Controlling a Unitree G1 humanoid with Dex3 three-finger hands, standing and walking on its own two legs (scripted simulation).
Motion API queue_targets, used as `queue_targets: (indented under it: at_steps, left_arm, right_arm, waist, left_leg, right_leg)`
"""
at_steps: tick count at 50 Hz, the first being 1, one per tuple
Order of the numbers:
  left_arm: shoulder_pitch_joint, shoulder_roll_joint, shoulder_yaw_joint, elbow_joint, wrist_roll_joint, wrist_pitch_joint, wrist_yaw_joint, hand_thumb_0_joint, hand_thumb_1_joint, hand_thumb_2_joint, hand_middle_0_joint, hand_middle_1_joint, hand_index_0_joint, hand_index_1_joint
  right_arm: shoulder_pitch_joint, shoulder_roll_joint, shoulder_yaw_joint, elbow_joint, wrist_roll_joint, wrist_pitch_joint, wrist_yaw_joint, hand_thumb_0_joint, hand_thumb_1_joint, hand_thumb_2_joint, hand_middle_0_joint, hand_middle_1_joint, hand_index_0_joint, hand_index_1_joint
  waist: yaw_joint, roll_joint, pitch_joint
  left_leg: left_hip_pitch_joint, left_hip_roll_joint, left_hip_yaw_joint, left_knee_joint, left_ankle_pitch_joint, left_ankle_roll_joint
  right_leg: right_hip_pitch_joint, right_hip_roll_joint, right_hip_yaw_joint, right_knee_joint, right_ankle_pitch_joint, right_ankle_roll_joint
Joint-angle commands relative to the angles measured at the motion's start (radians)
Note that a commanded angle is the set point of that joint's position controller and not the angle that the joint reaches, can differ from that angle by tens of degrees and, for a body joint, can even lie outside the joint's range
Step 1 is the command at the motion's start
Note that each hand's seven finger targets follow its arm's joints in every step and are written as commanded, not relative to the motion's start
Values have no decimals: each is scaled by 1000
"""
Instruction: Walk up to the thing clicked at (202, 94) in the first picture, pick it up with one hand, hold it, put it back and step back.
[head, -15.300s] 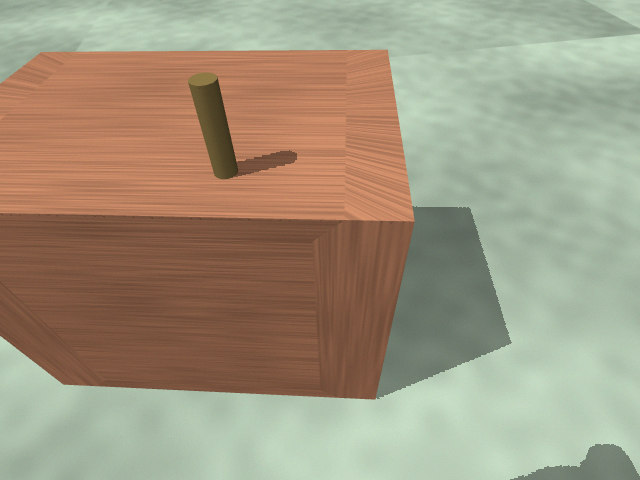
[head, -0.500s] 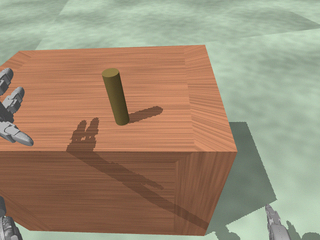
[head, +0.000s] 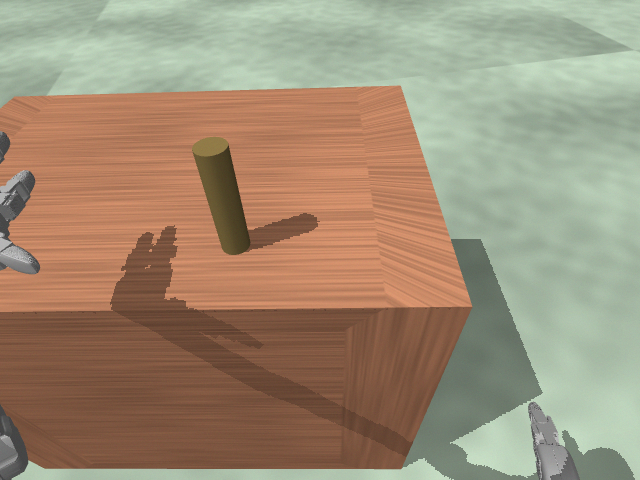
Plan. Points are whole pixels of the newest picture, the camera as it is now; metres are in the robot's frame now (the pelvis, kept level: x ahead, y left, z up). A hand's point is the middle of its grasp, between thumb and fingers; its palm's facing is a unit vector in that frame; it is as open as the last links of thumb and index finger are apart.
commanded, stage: go down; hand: left
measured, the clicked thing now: (224, 201) +0.48 +0.14 +0.12
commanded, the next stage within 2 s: approach in 1.18 s
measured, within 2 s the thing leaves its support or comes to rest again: neither
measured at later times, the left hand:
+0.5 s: hand (25, 199) +0.39 +0.33 +0.21, palm faces +0.03 -1.00 +0.00, open 17.6 cm
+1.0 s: hand (38, 193) +0.41 +0.33 +0.21, palm faces +0.01 -1.00 +0.00, open 17.5 cm
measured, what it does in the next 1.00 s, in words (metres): stands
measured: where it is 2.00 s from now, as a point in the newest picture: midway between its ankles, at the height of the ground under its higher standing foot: outside the picture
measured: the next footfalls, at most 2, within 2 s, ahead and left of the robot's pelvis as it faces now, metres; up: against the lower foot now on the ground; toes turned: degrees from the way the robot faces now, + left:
none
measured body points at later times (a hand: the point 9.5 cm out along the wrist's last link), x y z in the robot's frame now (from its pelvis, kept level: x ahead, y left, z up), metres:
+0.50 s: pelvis +0.00 +0.00 +0.00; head +0.02 +0.00 +0.45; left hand +0.38 +0.38 +0.22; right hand +0.15 -0.26 -0.08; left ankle -0.02 +0.13 -0.74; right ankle +0.01 -0.14 -0.74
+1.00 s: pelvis +0.01 +0.00 +0.00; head +0.03 +0.01 +0.45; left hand +0.40 +0.38 +0.21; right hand +0.15 -0.26 -0.08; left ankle -0.02 +0.13 -0.74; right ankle +0.01 -0.14 -0.74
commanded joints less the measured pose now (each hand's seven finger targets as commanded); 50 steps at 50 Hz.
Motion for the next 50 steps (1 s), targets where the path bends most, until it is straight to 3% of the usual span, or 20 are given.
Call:
queue_targets:
  at_steps: [1,12,16,17,19,21,23,28,29,30,32,33,35,36,38,41,43,46,48,50]
  left_arm:
    - [-422,346,46,-220,-32,-51,-9,0,-512,6,-50,0,-42,0]
    - [-469,400,57,-169,-14,-33,-25,0,-540,9,-49,0,-39,-5]
    - [-485,429,71,-126,-15,-37,-26,0,-515,3,-49,0,-41,0]
    - [-508,400,45,-130,-15,-39,-32,0,-535,5,-51,0,-43,-5]
    - [-493,439,72,-110,-10,-45,-32,0,-541,2,-52,0,-42,-6]
    - [-526,422,42,-101,-8,-50,-35,0,-530,0,-51,0,-44,0]
    - [-532,438,43,-75,-4,-58,-36,0,-525,5,-49,0,-43,-4]
    - [-569,447,40,-55,-8,-77,-40,0,-530,1,-48,-1,-44,-3]
    - [-582,466,54,-69,-6,-82,-37,0,-517,6,-46,0,-39,-2]
    - [-602,433,22,-78,-4,-83,-40,0,-508,2,-45,0,-41,0]
    - [-550,459,54,-23,-6,-83,-40,0,-521,0,-49,0,-43,0]
    - [-554,418,23,-23,-8,-82,-42,0,-508,0,-45,0,-40,0]
    - [-551,467,49,-25,-4,-88,-40,0,-516,0,-49,0,-45,0]
    - [-548,450,30,-18,4,-88,-38,0,-516,0,-48,0,-44,0]
    - [-552,486,58,-36,3,-91,-35,0,-513,0,-49,0,-45,0]
    - [-568,428,30,-97,-8,-95,-38,0,-496,3,-43,0,-39,-1]
    - [-527,453,58,-90,-7,-90,-28,0,-509,0,-47,0,-42,0]
    - [-516,423,44,-74,-12,-78,-31,0,-513,0,-45,0,-41,0]
    - [-498,408,29,-77,-9,-76,-30,0,-527,0,-45,0,-42,0]
    - [-457,452,69,-58,-6,-77,-28,0,-515,0,-43,0,-40,0]
  right_arm:
    - [-83,-137,-46,-145,-4,-55,-18,0,549,-49,50,50,50,50]
    - [-68,-135,-36,-137,-11,-49,-21,0,541,-51,50,50,50,50]
    - [-95,-154,-44,-171,-8,-47,-24,0,543,-50,50,50,50,50]
    - [-78,-116,-23,-124,-8,-41,-21,0,543,-51,50,50,50,50]
    - [-104,-153,-39,-185,-10,-51,-27,0,538,-52,50,50,50,50]
    - [-94,-117,-12,-150,-9,-46,-23,0,543,-50,50,50,50,50]
    - [-106,-157,-51,-153,-9,-51,-31,0,545,-50,50,50,50,50]
    - [-128,-135,-21,-149,-10,-58,-32,0,545,-49,50,50,50,50]
    - [-128,-147,-22,-180,-8,-59,-33,0,543,-51,50,50,50,50]
    - [-114,-118,-11,-128,-8,-53,-31,0,547,-49,50,50,50,50]
    - [-114,-158,-33,-174,-8,-58,-40,0,542,-51,50,50,50,50]
    - [-93,-116,-5,-125,-7,-52,-34,0,543,-50,50,50,50,50]
    - [-102,-171,-42,-160,-8,-55,-41,0,541,-50,50,50,50,50]
    - [-63,-130,-17,-115,-10,-48,-35,0,540,-50,50,50,50,50]
    - [-103,-168,-40,-178,-9,-56,-35,0,537,-51,50,50,50,50]
    - [-94,-124,-17,-145,-9,-52,-23,0,537,-51,50,50,50,50]
    - [-111,-143,-27,-172,-8,-56,-27,0,532,-52,50,50,50,50]
    - [-113,-128,-13,-179,-4,-48,-25,0,531,-52,50,50,50,50]
    - [-72,-132,-26,-127,-6,-39,-25,0,528,-52,50,50,50,50]
    - [-69,-186,-63,-160,-10,-42,-27,0,525,-52,50,50,50,50]
  waist:
    - [3,98,-240]
    - [6,106,-289]
    - [2,103,-271]
    - [1,120,-254]
    - [-5,92,-284]
    - [-8,97,-266]
    - [-23,87,-264]
    - [-18,101,-284]
    - [-24,97,-321]
    - [-19,120,-301]
    - [-34,76,-324]
    - [-28,101,-295]
    - [-33,106,-317]
    - [-26,125,-294]
    - [-25,130,-334]
    - [-11,154,-336]
    - [-6,132,-351]
    - [-6,109,-335]
    - [-6,129,-293]
    - [-14,120,-312]
  left_leg:
    - [147,-17,28,-44,349,16]
    - [151,-15,20,-27,416,10]
    - [113,-19,25,-36,361,12]
    - [108,-20,26,-36,337,13]
    - [113,-18,24,-29,356,14]
    - [98,-24,28,-28,330,19]
    - [97,-25,26,-30,293,21]
    - [86,-30,29,-22,251,26]
    - [99,-27,26,-19,267,25]
    - [89,-27,26,-19,258,23]
    - [100,-25,22,-11,283,25]
    - [93,-27,26,-10,285,24]
    - [110,-21,23,-4,327,19]
    - [93,-24,25,-4,333,18]
    - [126,-17,21,3,369,13]
    - [135,-11,19,9,392,9]
    - [120,-14,23,12,425,13]
    - [106,-13,21,15,441,15]
    - [118,-9,18,6,423,9]
    - [140,-2,14,11,466,4]
  right_leg:
    - [66,34,-56,-31,254,-42]
    - [82,32,-52,-17,289,-45]
    - [92,29,-48,-25,265,-44]
    - [72,30,-46,-25,245,-44]
    - [88,31,-48,-21,264,-42]
    - [72,29,-43,-29,247,-40]
    - [58,30,-43,-31,225,-37]
    - [59,27,-39,-30,201,-33]
    - [68,28,-39,-24,215,-33]
    - [55,30,-40,-25,203,-36]
    - [62,30,-43,-21,225,-32]
    - [49,29,-41,-19,229,-34]
    - [43,31,-45,-12,250,-38]
    - [35,31,-44,-11,252,-40]
    - [39,34,-47,-7,262,-44]
    - [32,38,-51,-4,266,-47]
    - [72,32,-48,0,306,-45]
    - [80,33,-47,4,321,-43]
    - [33,38,-52,1,283,-48]
    - [29,40,-54,3,297,-51]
